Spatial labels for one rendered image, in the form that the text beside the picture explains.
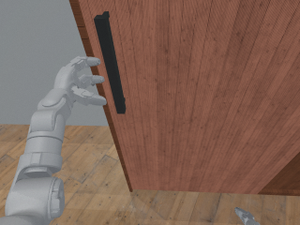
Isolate right robot hand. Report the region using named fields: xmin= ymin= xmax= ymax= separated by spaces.
xmin=234 ymin=207 xmax=260 ymax=225

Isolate robot left forearm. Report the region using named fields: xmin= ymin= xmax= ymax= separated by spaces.
xmin=5 ymin=88 xmax=74 ymax=216

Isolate wardrobe door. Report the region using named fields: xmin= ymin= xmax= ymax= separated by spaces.
xmin=264 ymin=152 xmax=300 ymax=190
xmin=78 ymin=0 xmax=300 ymax=195

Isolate robot left upper arm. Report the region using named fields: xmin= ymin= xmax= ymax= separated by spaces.
xmin=0 ymin=176 xmax=65 ymax=225

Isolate left robot hand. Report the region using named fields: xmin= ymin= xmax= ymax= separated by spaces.
xmin=53 ymin=56 xmax=107 ymax=106

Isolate handle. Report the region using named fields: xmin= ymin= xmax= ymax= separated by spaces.
xmin=94 ymin=11 xmax=127 ymax=114

